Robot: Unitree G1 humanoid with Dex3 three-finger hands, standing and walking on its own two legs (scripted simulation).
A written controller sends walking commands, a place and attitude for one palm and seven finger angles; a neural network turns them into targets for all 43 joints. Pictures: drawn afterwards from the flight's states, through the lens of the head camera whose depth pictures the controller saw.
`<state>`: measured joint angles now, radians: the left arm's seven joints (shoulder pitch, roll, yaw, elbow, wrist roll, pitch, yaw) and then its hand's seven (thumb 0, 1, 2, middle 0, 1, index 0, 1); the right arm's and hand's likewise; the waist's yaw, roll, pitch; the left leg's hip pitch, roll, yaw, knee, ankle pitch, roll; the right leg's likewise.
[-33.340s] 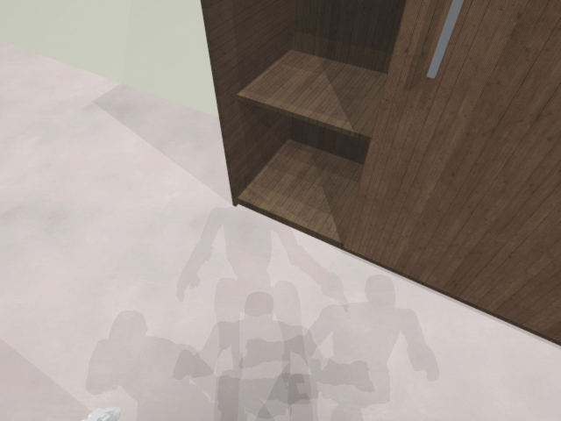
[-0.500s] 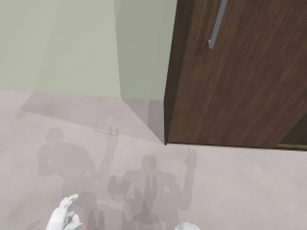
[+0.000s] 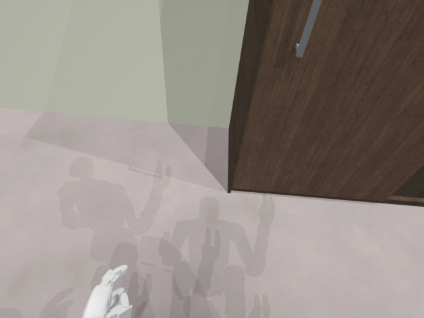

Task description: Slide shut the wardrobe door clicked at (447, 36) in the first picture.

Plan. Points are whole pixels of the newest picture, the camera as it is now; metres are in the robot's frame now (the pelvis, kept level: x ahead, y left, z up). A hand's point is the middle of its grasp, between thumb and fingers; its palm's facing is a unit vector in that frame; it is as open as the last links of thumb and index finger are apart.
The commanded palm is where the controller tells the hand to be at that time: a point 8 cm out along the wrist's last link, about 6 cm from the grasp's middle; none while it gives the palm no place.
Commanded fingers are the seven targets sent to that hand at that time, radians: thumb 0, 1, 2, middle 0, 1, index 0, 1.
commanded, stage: stop stepping back and stand still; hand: right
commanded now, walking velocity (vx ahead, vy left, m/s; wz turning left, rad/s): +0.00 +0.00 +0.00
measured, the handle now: out of the picture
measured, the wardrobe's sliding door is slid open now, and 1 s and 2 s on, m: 0.00 0.00 0.00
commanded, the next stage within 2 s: let the arm hang, fingers relaxed in 0.42 s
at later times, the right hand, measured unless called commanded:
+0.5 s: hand out of the picture +0.24 -0.28 +0.18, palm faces +0.37 +0.79 -0.48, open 7.4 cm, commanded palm none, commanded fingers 0.00 -0.90 -0.90 0.20 0.30 0.20 0.30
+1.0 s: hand out of the picture -0.02 -0.22 -0.16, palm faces -0.03 +0.97 -0.22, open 7.1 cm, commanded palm none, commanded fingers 0.00 -0.90 -0.90 0.20 0.30 0.20 0.30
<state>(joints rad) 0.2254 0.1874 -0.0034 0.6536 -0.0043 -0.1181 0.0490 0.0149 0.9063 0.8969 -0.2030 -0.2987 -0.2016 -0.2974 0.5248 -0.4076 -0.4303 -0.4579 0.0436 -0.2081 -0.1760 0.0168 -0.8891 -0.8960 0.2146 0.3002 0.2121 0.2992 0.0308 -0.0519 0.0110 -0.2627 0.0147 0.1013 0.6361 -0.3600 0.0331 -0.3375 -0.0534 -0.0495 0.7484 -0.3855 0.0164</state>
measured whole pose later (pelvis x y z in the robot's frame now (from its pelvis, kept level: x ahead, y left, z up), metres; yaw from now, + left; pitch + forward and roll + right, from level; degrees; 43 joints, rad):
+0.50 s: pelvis +0.03 -0.03 +0.01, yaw +1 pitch +2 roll +1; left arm 0.16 0.19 -0.01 0.56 -0.01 -0.06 0.06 0.01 0.91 0.90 -0.20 -0.30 -0.20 -0.30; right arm 0.59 -0.43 -0.41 -0.53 0.06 -0.19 -0.16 0.02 -0.89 -0.90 0.22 0.30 0.21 0.30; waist 0.01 -0.01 0.01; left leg -0.19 0.02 0.07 0.50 -0.33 -0.01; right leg -0.30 -0.03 -0.09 0.57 -0.30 -0.02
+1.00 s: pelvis +0.00 -0.03 +0.02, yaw +0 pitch +0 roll +1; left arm 0.29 0.21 -0.01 1.06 0.02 0.06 0.00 0.01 0.91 0.90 -0.20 -0.30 -0.20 -0.30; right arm 0.29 -0.23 0.02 1.07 -0.01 0.03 -0.03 0.00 -0.97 -0.89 0.21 0.30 0.21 0.30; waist 0.00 0.01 0.09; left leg -0.18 0.02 0.09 0.43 -0.25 -0.01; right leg -0.28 -0.02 -0.07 0.47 -0.20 -0.03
